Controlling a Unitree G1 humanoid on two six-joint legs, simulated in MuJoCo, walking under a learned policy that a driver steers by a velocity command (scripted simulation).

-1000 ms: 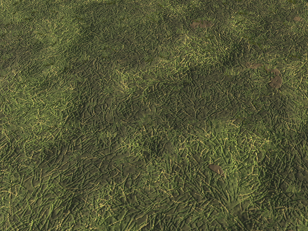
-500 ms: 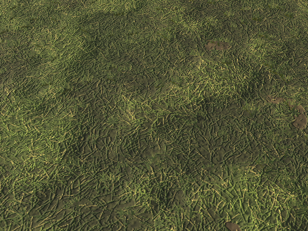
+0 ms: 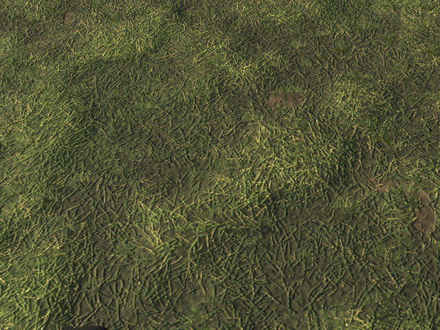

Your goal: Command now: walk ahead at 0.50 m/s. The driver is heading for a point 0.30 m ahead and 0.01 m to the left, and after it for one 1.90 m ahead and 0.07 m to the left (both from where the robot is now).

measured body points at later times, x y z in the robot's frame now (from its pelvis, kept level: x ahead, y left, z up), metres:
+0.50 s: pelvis +0.28 +0.02 +0.01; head +0.31 +0.02 +0.46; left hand +0.23 +0.29 -0.13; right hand +0.50 -0.21 -0.09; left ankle +0.43 +0.14 -0.71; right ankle +0.12 -0.10 -0.72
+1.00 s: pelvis +0.56 +0.03 +0.02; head +0.58 +0.03 +0.47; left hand +0.76 +0.27 -0.09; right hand +0.53 -0.24 -0.12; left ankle +0.43 +0.13 -0.72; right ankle +0.74 -0.11 -0.69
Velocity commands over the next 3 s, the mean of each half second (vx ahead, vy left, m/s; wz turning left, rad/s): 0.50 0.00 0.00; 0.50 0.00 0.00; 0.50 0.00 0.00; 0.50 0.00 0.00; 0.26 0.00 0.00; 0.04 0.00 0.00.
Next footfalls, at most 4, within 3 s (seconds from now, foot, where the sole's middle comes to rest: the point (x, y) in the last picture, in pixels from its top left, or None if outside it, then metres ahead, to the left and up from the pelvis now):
0.52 left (180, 327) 0.47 0.14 -0.76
1.08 right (250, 226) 0.79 -0.10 -0.76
1.62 left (179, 160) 1.10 0.14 -0.76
2.16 right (235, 100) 1.41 -0.09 -0.76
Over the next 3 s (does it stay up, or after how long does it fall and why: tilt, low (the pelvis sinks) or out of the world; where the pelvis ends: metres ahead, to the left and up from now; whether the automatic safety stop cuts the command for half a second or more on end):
stays up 1.38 0.02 0.02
